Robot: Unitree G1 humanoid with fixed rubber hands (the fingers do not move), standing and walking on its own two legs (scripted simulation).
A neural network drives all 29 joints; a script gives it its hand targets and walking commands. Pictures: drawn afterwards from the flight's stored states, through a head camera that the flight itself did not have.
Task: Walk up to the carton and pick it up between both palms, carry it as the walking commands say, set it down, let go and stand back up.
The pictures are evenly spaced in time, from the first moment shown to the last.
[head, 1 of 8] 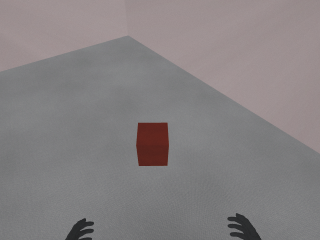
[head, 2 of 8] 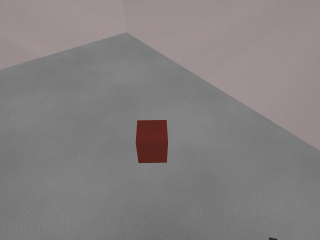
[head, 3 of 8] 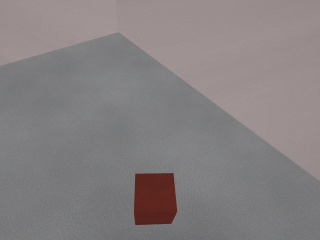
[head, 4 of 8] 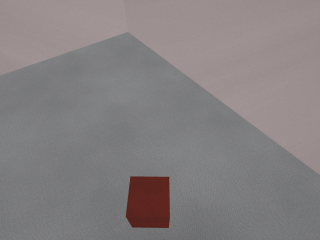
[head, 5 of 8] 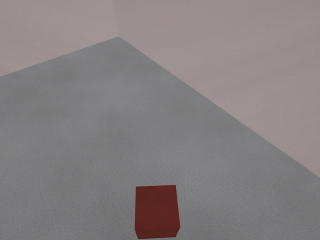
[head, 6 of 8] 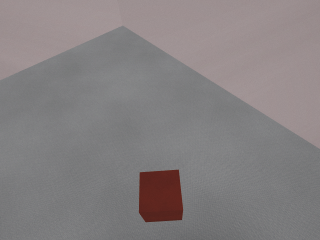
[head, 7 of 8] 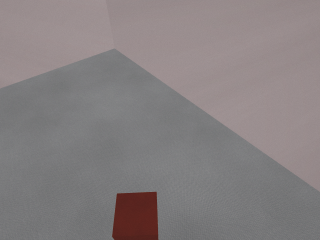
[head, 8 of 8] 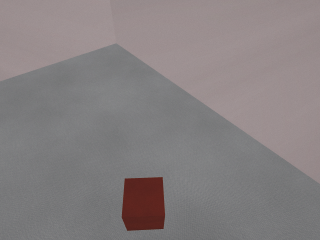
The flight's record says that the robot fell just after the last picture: no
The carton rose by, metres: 0.00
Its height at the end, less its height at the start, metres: +0.00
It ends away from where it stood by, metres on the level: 0.00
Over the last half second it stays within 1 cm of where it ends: yes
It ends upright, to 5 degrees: yes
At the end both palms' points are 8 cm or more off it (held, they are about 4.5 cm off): yes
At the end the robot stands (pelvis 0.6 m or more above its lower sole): yes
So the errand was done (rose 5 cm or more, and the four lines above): no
